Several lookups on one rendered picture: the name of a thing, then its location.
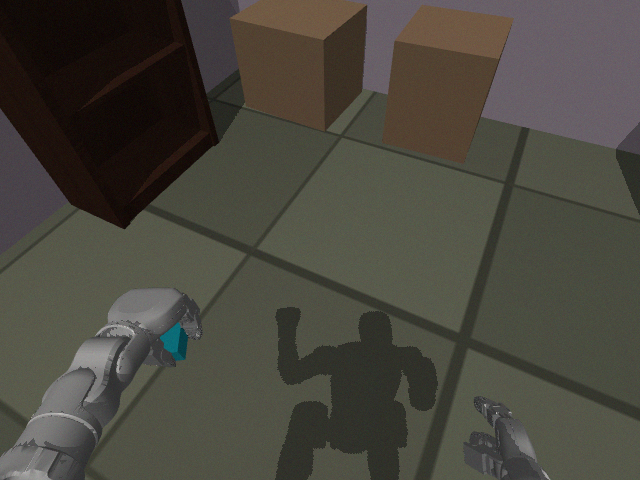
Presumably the right robot hand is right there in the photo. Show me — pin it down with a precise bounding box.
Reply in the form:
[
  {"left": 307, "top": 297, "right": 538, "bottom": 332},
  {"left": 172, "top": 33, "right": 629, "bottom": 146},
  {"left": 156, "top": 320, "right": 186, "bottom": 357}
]
[{"left": 463, "top": 396, "right": 538, "bottom": 480}]

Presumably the bookshelf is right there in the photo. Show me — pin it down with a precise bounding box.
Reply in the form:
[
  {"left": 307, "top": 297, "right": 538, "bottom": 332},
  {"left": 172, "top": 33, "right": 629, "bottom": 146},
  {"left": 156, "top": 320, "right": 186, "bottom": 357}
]
[{"left": 0, "top": 0, "right": 219, "bottom": 229}]

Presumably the left robot hand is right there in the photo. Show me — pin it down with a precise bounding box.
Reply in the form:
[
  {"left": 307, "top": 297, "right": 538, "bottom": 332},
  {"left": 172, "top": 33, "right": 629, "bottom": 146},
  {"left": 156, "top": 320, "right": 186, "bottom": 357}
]
[{"left": 108, "top": 288, "right": 202, "bottom": 367}]

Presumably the left robot arm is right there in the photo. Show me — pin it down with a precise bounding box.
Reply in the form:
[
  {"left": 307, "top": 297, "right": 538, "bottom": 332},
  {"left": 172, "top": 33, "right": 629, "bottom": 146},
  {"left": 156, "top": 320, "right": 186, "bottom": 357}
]
[{"left": 0, "top": 321, "right": 150, "bottom": 480}]

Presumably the right robot arm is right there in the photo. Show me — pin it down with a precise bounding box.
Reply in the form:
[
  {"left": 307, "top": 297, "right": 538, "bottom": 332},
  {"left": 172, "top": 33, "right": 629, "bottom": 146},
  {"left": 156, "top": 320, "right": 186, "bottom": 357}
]
[{"left": 500, "top": 457, "right": 550, "bottom": 480}]

